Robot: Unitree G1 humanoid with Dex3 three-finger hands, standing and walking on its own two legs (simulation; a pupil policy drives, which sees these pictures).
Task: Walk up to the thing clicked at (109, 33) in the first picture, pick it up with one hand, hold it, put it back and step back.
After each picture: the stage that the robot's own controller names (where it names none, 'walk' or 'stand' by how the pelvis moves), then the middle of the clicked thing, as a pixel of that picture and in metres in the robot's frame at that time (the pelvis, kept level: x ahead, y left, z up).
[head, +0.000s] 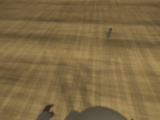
stand; (109, 33) +1.97 -0.41 -0.66
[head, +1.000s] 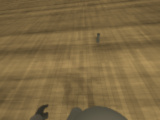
walk; (98, 38) +1.87 +0.00 -0.63
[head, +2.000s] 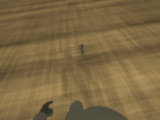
walk; (82, 49) +1.30 +0.27 -0.65
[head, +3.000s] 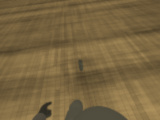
walk; (80, 65) +0.87 +0.24 -0.65
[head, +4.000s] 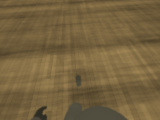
walk; (78, 81) +0.53 +0.19 -0.63
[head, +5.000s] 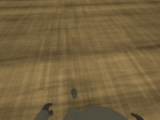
stand; (74, 94) +0.37 +0.19 -0.65
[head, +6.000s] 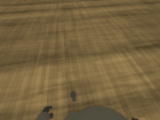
stand; (73, 96) +0.35 +0.20 -0.66
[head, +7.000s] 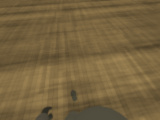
stand; (74, 96) +0.37 +0.20 -0.66
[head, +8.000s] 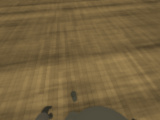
stand; (74, 96) +0.35 +0.20 -0.66
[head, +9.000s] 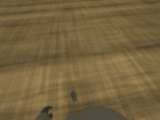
go down; (74, 97) +0.35 +0.20 -0.66
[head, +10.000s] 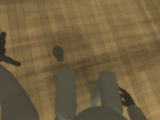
go down; (59, 55) +0.43 +0.24 -0.26
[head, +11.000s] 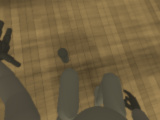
approach; (64, 56) +0.42 +0.24 -0.26
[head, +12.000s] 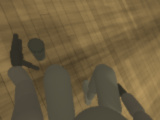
close in; (38, 52) +0.40 +0.28 -0.16
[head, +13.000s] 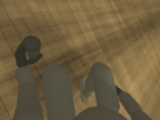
close; (33, 51) +0.41 +0.29 -0.15
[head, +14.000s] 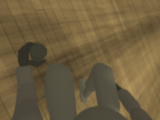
lift; (37, 55) +0.36 +0.28 -0.16
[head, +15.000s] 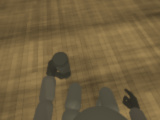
lift; (63, 68) +0.32 +0.19 +0.04
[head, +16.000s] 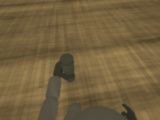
hold; (68, 70) +0.32 +0.16 +0.06
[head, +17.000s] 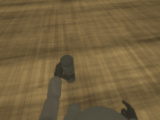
hold; (69, 71) +0.32 +0.16 +0.04
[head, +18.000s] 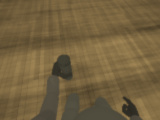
crouch; (66, 69) +0.34 +0.17 -0.01
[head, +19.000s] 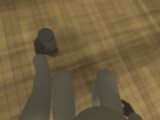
lower; (50, 45) +0.47 +0.24 -0.05
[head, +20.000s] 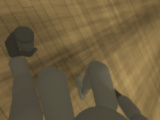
lower; (26, 45) +0.44 +0.29 -0.16
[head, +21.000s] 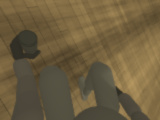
lower; (30, 47) +0.42 +0.29 -0.16
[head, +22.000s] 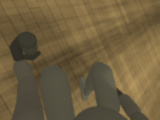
lower; (30, 48) +0.41 +0.29 -0.16
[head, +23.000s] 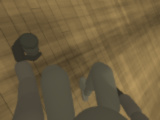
lower; (31, 49) +0.41 +0.29 -0.16
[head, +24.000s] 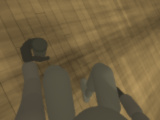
open; (39, 52) +0.41 +0.26 -0.16
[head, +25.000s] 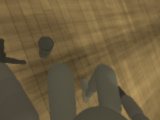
stand; (45, 50) +0.40 +0.26 -0.17
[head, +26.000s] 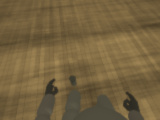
stand; (73, 81) +0.39 +0.19 -0.51
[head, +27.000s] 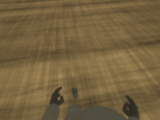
stand; (75, 93) +0.38 +0.18 -0.60
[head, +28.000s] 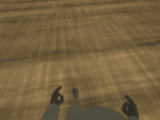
stand; (75, 94) +0.37 +0.18 -0.60
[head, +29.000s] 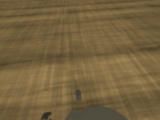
stand; (78, 95) +0.40 +0.16 -0.65
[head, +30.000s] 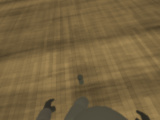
walk; (80, 79) +0.46 +0.19 -0.64
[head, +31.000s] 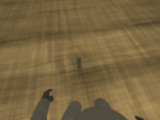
walk; (79, 63) +0.73 +0.16 -0.63
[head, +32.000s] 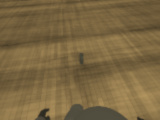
stand; (81, 58) +0.99 +0.22 -0.64
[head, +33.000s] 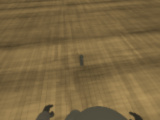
stand; (81, 60) +1.00 +0.20 -0.66
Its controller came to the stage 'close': yes
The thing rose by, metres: 0.68
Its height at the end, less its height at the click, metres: +0.00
